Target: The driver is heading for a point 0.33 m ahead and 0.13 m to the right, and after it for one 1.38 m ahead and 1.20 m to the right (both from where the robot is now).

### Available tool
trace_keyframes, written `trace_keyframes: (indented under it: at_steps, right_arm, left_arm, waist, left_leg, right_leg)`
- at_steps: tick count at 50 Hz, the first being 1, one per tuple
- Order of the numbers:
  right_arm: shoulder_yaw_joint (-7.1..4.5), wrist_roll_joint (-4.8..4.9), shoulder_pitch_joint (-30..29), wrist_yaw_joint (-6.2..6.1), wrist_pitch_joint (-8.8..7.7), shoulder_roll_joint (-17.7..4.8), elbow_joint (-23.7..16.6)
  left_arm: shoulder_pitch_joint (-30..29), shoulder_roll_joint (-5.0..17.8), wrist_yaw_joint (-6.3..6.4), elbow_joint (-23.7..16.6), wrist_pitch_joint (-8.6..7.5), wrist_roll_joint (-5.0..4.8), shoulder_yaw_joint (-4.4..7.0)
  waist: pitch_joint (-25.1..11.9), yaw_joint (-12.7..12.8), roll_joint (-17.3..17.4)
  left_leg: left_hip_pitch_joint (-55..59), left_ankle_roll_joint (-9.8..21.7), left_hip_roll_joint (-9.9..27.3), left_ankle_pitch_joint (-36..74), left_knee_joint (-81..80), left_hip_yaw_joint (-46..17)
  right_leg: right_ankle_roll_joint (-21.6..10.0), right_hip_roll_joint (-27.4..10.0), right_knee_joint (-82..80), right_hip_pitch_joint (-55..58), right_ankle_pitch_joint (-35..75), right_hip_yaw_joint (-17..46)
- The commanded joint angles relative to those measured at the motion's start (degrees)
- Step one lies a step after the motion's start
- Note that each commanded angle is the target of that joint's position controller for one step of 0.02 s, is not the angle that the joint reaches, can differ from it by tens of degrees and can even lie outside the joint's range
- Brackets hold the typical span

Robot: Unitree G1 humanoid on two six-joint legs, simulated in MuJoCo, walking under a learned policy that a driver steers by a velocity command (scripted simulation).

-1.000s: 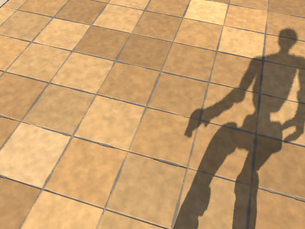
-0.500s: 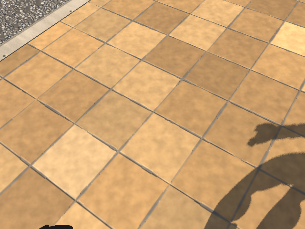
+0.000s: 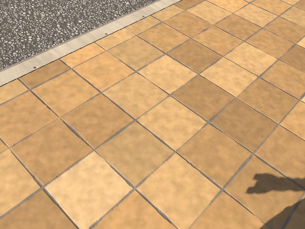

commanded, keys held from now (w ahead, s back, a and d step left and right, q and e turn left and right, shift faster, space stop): w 0.16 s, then w+e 0.16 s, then e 0.64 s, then w+e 0.04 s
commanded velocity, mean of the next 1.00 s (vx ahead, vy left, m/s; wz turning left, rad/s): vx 0.27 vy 0.00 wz -0.33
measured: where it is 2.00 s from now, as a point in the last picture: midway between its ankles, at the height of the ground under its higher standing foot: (197, 203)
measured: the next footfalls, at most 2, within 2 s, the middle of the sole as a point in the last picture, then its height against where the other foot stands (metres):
right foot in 0.24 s outside the picture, level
left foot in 0.70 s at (131, 227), level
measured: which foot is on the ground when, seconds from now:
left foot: down 0.00-0.26, up 0.28-0.68, down 0.70-1.00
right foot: up 0.00-0.22, down 0.24-0.70, up 0.72-1.00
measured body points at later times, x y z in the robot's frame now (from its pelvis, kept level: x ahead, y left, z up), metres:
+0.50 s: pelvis +0.26 -0.06 -0.01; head +0.31 -0.07 +0.44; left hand +0.38 +0.21 -0.12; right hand +0.41 -0.34 -0.10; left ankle +0.35 +0.10 -0.68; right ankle +0.28 -0.14 -0.75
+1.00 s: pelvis +0.38 -0.04 -0.01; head +0.42 -0.05 +0.44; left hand +0.63 +0.16 -0.12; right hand +0.41 -0.35 -0.10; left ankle +0.49 +0.05 -0.75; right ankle +0.32 -0.16 -0.70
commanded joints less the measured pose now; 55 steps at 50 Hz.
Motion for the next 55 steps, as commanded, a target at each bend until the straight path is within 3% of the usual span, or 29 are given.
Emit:
trace_keyframes:
  at_steps: [1, 5, 8, 10, 12, 13, 14, 15, 16, 17, 18, 19, 21, 24, 28, 31, 34, 35, 36, 37, 38, 39, 40, 43, 47, 48, 52, 54, 55]
  right_arm:
    - [-2.64, 0.18, -0.07, -0.64, -0.99, -9.79, -2.35]
    - [-2.94, 0.65, 2.84, -0.71, -0.69, -10.67, 0.03]
    - [-3.27, 1.15, 2.93, -0.89, -0.16, -11.43, 1.36]
    - [-3.65, 1.00, 1.29, -1.17, 0.18, -12.80, 1.49]
    - [-3.43, 0.59, 0.13, -1.61, 0.69, -12.64, 1.45]
    - [-2.69, -0.83, 1.24, -2.01, 0.48, -11.12, 0.01]
    - [-0.31, -0.99, 9.42, -0.77, -0.77, -2.73, -0.43]
    - [-1.30, 0.33, 3.08, -0.22, -2.50, -8.49, -0.45]
    - [-1.96, 2.16, -3.91, 0.22, -3.53, -10.80, -2.84]
    - [-1.59, 1.68, -7.37, -0.12, -4.27, -10.40, -3.69]
    - [-1.99, 0.39, -8.72, -0.59, -4.33, -10.44, -3.87]
    - [-2.31, -0.26, -7.61, -0.80, -3.82, -10.55, -4.08]
    - [-2.15, -0.71, -5.64, -1.24, -2.42, -8.83, -4.33]
    - [-1.48, -1.22, -8.46, -2.01, -0.95, -6.83, -5.73]
    - [-1.03, -0.74, -15.95, -1.56, -0.48, -6.14, -7.34]
    - [-1.48, -0.14, -19.48, -0.88, -0.53, -7.58, -8.58]
    - [-2.62, -0.42, -16.24, -0.57, -1.48, -9.33, -8.18]
    - [-3.11, -1.16, -14.56, -0.94, -1.87, -11.20, -8.23]
    - [-3.59, -2.15, -13.37, -1.72, -1.48, -14.33, -9.21]
    - [-3.76, -2.95, -11.64, -1.47, -0.24, -14.04, -8.30]
    - [-3.24, -1.76, -12.95, -1.26, 0.26, -11.14, -9.33]
    - [-2.55, -1.48, -14.36, -1.29, 0.67, -8.65, -9.68]
    - [-2.23, -1.41, -16.65, -1.32, 1.17, -8.03, -10.01]
    - [-2.48, -1.79, -19.69, -1.75, 2.05, -8.84, -9.65]
    - [-3.20, -1.44, -18.64, -2.38, 2.48, -9.79, -8.70]
    - [-3.48, -1.28, -18.83, -2.36, 2.61, -10.41, -8.57]
    - [-4.76, 0.67, -18.47, -1.50, 2.65, -13.40, -7.57]
    - [-4.79, 1.74, -19.85, -1.20, 2.56, -13.21, -6.97]
    - [-4.43, 1.68, -19.78, -1.22, 2.59, -11.42, -6.40]
  left_arm:
    - [-9.11, 1.22, -0.32, -5.58, -0.84, -0.35, -0.30]
    - [-14.93, 0.73, -1.59, -7.85, -1.35, -0.86, -1.01]
    - [-15.57, 1.49, -2.45, -8.80, -1.94, -0.79, -1.10]
    - [-11.48, 3.29, -2.43, -7.81, -1.95, -0.50, -0.44]
    - [2.82, 7.22, -1.49, -3.84, -1.45, -0.26, 1.59]
    - [12.46, 11.07, -0.73, -2.31, -1.01, -0.19, 2.54]
    - [15.43, 14.50, -1.25, -1.08, -1.01, -0.54, 3.20]
    - [15.05, 9.10, -0.98, -1.25, -0.79, -1.01, 1.88]
    - [11.20, 7.90, -0.47, -1.86, -0.61, -0.67, 1.52]
    - [6.96, 7.60, -0.14, -3.07, -0.58, -0.25, 1.27]
    - [4.01, 6.70, 0.00, -3.87, -0.60, 0.32, 1.04]
    - [2.75, 5.96, 0.21, -4.51, -0.71, 1.16, 0.75]
    - [2.03, 5.82, 0.53, -4.66, -0.83, 0.78, 0.84]
    - [2.60, 8.26, 1.49, -4.32, -0.47, 0.31, 1.63]
    - [4.97, 8.70, 2.88, -3.71, 2.01, -1.08, 2.04]
    - [6.26, 8.70, 3.53, -3.81, 3.65, -1.06, 2.16]
    - [3.17, 7.37, 3.96, -5.54, 4.37, -1.06, 1.86]
    - [3.78, 4.90, 3.93, -6.30, 4.23, -0.66, 1.14]
    - [7.97, 1.06, 3.76, -6.84, 3.92, 0.78, 0.03]
    - [14.26, 2.72, 3.55, -7.37, 3.80, -0.24, 0.02]
    - [14.55, 7.85, 3.63, -5.80, 4.19, -0.42, 1.43]
    - [10.80, 9.83, 3.86, -5.68, 5.16, -0.83, 2.35]
    - [9.50, 9.21, 4.21, -5.53, 6.36, -1.00, 2.59]
    - [8.59, 5.68, 4.22, -7.00, 7.84, -0.96, 1.99]
    - [4.79, 3.54, 3.61, -9.64, 7.63, -0.43, 1.21]
    - [4.05, 3.29, 3.28, -10.16, 7.56, -0.35, 1.02]
    - [5.43, 5.07, 1.71, -10.32, 7.44, -0.49, 1.61]
    - [10.09, 4.98, 1.08, -7.96, 7.16, -0.59, 2.02]
    - [14.55, 4.83, 1.14, -5.35, 6.91, -0.60, 2.33]
  waist:
    - [4.73, -0.80, 8.82]
    - [7.91, -2.75, 8.71]
    - [8.45, -1.81, 9.20]
    - [4.92, 0.71, 10.87]
    - [-5.14, 8.08, 10.45]
    - [-13.24, 10.87, 3.86]
    - [-22.30, 5.44, -13.85]
    - [-21.39, 8.99, -8.57]
    - [-11.56, 8.96, -5.80]
    - [-6.17, 7.05, 0.77]
    - [-2.48, 4.77, 3.40]
    - [-2.31, 2.51, 2.38]
    - [-2.17, 0.43, 0.69]
    - [-2.05, 0.27, -0.17]
    - [-4.03, 3.06, -1.75]
    - [-4.19, 4.25, -2.91]
    - [-3.88, 1.21, -4.26]
    - [-5.69, 1.10, -1.95]
    - [-9.81, 3.26, 9.59]
    - [-14.22, 5.56, 21.45]
    - [-12.39, 4.46, 15.33]
    - [-9.01, 3.31, 10.93]
    - [-6.80, 3.71, 8.66]
    - [-2.78, 4.35, 11.70]
    - [-4.93, 2.50, 12.25]
    - [-5.44, 2.21, 12.21]
    - [-5.24, 2.56, 13.70]
    - [-4.04, 5.48, 12.30]
    - [-3.59, 6.94, 10.16]
  left_leg:
    - [1.30, 7.47, 11.37, 14.01, -7.23, -6.45]
    - [3.84, 7.85, 13.38, 13.72, -6.60, -6.16]
    - [7.54, 7.17, 15.49, 19.57, -3.70, -6.50]
    - [10.06, 5.72, 15.39, 36.37, 1.51, -4.31]
    - [6.34, 2.89, 11.74, 54.29, 19.58, 0.44]
    - [-7.93, 0.76, 9.67, 37.06, 37.26, 1.97]
    - [-31.07, -3.33, -2.10, -12.24, 58.32, -1.07]
    - [-37.38, -2.41, -0.75, -16.05, 64.02, -8.43]
    - [-41.56, -1.83, 1.75, -12.04, 64.48, -7.18]
    - [-39.36, -1.64, 3.91, -7.83, 61.22, -6.16]
    - [-36.43, -2.31, 5.27, -5.92, 57.83, -5.29]
    - [-31.83, -2.83, 6.22, -5.53, 56.20, -5.61]
    - [-28.76, -4.67, 6.15, -5.82, 51.36, -5.04]
    - [-27.18, -6.81, 4.00, -0.99, 40.96, -3.08]
    - [-22.74, -7.40, 0.57, 12.12, 26.62, -3.35]
    - [-21.64, -7.34, -0.90, 11.33, 19.59, -4.99]
    - [-15.35, -5.01, -0.72, 13.66, 8.89, -5.35]
    - [-8.52, -2.49, 4.79, 21.16, 6.31, -8.08]
    - [2.60, 3.02, 18.04, 42.57, 9.31, -18.49]
    - [8.28, 12.62, 27.60, 42.03, 7.65, -33.66]
    - [5.97, 13.37, 25.48, 32.26, 6.09, -33.48]
    - [2.77, 10.83, 21.60, 25.70, 6.42, -25.72]
    - [-1.35, 9.11, 18.37, 20.82, 5.52, -20.29]
    - [-10.65, 8.43, 13.43, 15.92, 1.94, -9.96]
    - [-7.72, 10.46, 15.99, 17.40, 1.96, -6.56]
    - [-7.74, 10.61, 16.62, 17.27, 2.03, -5.88]
    - [-11.68, 8.83, 18.14, -6.85, -1.71, -5.70]
    - [-15.91, 6.24, 17.45, -14.79, -0.20, -3.48]
    - [-19.81, 4.05, 15.18, -18.00, 4.14, -0.45]
  right_leg:
    - [0.68, 0.68, -8.00, -3.98, 6.95, -0.65]
    - [-0.66, 1.65, -15.62, -3.06, 6.88, -1.47]
    - [-3.00, 2.25, -19.07, -1.52, 2.20, -1.71]
    - [-5.12, 4.66, -19.56, 5.31, -1.75, -4.11]
    - [-8.72, 8.12, -19.77, 26.49, -0.36, -6.40]
    - [-12.27, -1.59, -16.95, 46.03, 2.12, 6.86]
    - [-22.87, -15.20, -24.08, 65.28, -14.43, 39.10]
    - [-20.67, -14.39, -31.45, 64.66, -20.67, 44.92]
    - [-18.34, -12.87, -32.37, 56.88, -17.50, 36.14]
    - [-17.22, -10.92, -32.92, 46.87, -6.23, 29.62]
    - [-17.04, -9.03, -33.06, 38.49, 6.48, 24.19]
    - [-17.19, -7.64, -33.37, 33.19, 16.77, 20.58]
    - [-17.95, -6.04, -34.10, 27.81, 27.47, 15.79]
    - [-17.25, -3.97, -33.72, 22.68, 33.06, 11.49]
    - [-12.89, -0.77, -30.66, 22.23, 22.48, 10.81]
    - [-11.75, -1.70, -27.34, 25.43, 13.15, 16.22]
    - [-8.83, -0.09, -20.66, 26.72, 4.96, 21.42]
    - [-6.29, 2.94, -14.77, 24.04, -1.86, 20.19]
    - [-3.01, 8.72, -1.07, 15.50, -26.09, 13.25]
    - [-0.82, 11.60, 9.57, 5.78, -41.17, 7.97]
    - [1.38, 7.99, 17.57, 3.41, -37.11, 8.36]
    - [2.73, 6.63, 21.35, 2.00, -32.55, 7.35]
    - [3.86, 5.41, 22.51, 2.41, -29.34, 6.63]
    - [5.26, 4.53, 19.57, 7.05, -22.76, 2.55]
    - [4.68, 2.40, 9.10, 9.80, -21.53, 1.02]
    - [4.14, 1.96, 6.18, 11.54, -21.24, 0.52]
    - [-0.10, 2.66, -4.58, 19.63, -20.61, -3.64]
    - [-3.37, 3.98, -14.51, 27.50, -16.57, -6.18]
    - [-4.86, 5.88, -18.10, 33.49, -17.12, -7.18]
Keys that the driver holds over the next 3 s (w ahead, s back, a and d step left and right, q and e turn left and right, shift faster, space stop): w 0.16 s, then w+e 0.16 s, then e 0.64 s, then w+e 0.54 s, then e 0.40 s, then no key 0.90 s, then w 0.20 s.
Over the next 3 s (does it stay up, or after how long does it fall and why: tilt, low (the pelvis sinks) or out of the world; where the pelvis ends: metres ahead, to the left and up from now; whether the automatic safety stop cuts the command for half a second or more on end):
stays up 0.66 -0.33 -0.01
